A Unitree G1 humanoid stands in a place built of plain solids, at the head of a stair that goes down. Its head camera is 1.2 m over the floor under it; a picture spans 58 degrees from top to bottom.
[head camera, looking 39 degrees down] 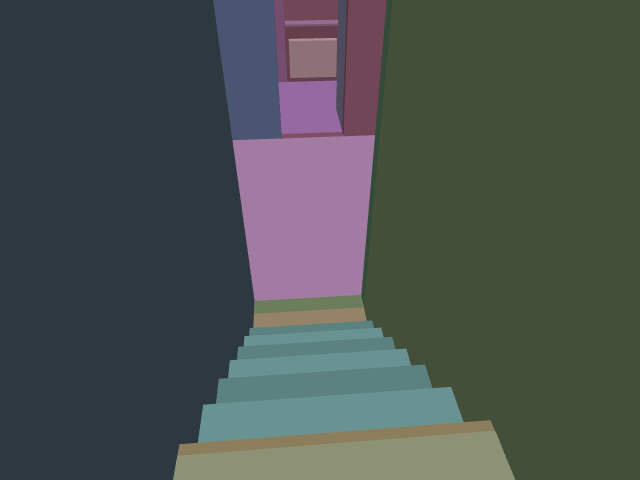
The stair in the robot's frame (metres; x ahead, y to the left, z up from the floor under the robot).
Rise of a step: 0.21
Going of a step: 0.24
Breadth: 0.89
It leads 5 degrees to the left of straight ahead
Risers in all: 7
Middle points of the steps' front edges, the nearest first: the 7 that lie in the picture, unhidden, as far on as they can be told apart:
0.62 -0.05 0.00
0.85 -0.03 -0.21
1.09 -0.01 -0.41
1.33 0.00 -0.62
1.57 0.02 -0.83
1.81 0.04 -1.03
2.05 0.06 -1.24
